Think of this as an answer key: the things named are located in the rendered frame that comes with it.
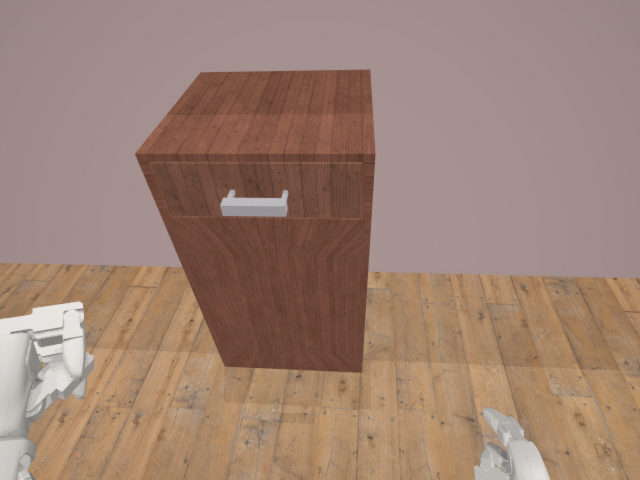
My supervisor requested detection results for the drawer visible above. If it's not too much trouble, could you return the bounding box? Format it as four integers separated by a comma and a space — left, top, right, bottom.
151, 162, 362, 218

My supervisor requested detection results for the robot right hand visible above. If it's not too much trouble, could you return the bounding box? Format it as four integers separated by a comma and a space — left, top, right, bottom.
474, 407, 550, 480

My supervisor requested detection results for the cabinet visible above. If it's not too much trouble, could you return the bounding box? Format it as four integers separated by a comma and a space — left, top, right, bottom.
135, 70, 376, 373

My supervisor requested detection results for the robot left hand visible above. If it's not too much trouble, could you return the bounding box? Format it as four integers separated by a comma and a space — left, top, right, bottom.
0, 302, 94, 437

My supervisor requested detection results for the left robot forearm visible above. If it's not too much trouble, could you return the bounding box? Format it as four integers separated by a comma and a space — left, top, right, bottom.
0, 436, 36, 480

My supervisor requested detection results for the handle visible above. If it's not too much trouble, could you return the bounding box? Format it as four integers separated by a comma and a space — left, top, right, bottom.
220, 190, 288, 217

